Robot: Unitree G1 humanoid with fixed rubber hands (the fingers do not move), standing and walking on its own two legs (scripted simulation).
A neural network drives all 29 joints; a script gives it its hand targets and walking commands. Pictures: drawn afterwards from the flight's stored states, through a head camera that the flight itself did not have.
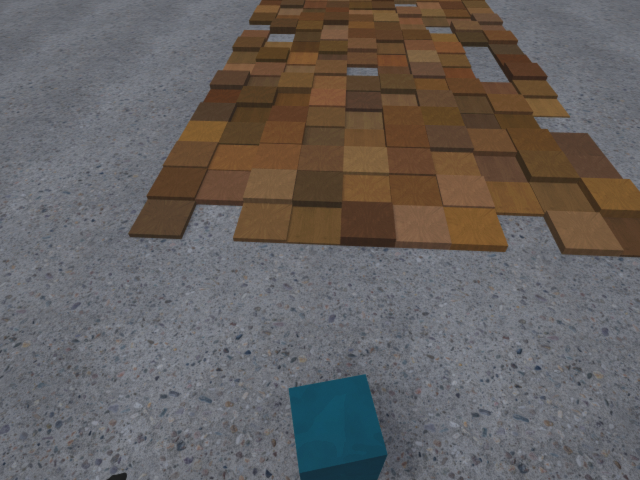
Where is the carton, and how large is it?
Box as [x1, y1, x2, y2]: [289, 374, 387, 479]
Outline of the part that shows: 365,374 289,388 298,466 301,479 377,478 387,454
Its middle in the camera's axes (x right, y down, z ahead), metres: +0.03 +0.53 +1.05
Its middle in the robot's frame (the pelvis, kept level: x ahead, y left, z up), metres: +0.40 +0.00 -0.66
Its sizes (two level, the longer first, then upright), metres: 0.210 0.200 0.250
